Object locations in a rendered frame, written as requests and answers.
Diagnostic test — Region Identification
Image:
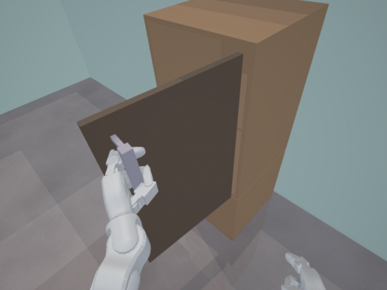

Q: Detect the left robot hand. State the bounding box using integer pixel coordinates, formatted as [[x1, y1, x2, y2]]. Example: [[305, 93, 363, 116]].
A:
[[102, 147, 158, 221]]

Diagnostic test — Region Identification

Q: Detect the handle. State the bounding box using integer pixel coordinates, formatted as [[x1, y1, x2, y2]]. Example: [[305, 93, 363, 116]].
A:
[[110, 134, 144, 190]]

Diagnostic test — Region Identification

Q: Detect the cupboard door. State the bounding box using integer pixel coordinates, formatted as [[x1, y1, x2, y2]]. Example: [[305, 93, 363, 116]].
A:
[[77, 52, 243, 263]]

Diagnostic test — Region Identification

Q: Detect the right robot hand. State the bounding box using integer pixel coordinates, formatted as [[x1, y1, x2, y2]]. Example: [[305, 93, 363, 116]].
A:
[[281, 253, 326, 290]]

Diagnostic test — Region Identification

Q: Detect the left robot forearm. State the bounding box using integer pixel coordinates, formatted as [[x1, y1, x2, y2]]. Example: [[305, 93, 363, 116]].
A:
[[90, 213, 151, 290]]

